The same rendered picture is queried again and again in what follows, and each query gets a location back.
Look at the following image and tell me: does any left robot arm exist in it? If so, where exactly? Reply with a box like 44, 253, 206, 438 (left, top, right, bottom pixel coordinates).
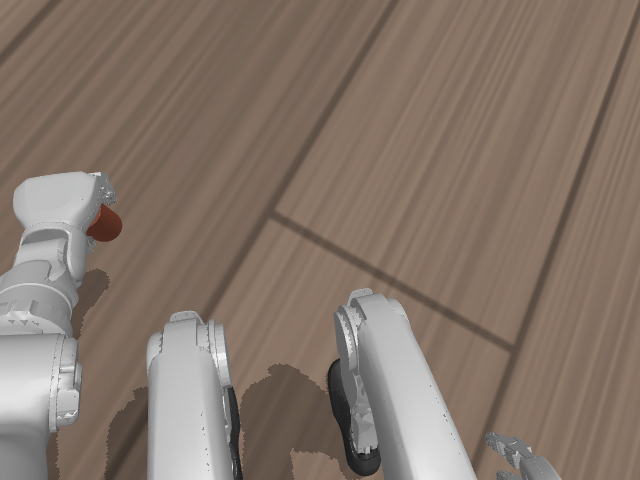
0, 222, 87, 480

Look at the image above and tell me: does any right robot hand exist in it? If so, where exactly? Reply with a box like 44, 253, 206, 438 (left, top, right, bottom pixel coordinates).
485, 432, 562, 480

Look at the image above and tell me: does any right robot foot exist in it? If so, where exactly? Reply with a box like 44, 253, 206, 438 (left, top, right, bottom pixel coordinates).
328, 358, 381, 476

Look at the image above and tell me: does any left robot hand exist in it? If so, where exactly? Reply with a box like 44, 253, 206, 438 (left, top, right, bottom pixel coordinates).
13, 171, 116, 255

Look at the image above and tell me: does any left robot foot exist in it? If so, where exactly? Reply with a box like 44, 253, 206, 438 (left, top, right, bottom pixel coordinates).
227, 387, 243, 480

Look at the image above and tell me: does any can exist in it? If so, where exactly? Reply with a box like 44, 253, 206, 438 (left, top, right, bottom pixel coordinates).
86, 203, 122, 242

